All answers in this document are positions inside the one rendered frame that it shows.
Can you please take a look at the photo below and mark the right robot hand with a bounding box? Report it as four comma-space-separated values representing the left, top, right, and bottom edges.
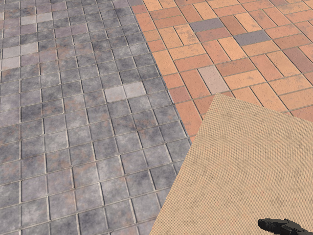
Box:
258, 218, 313, 235

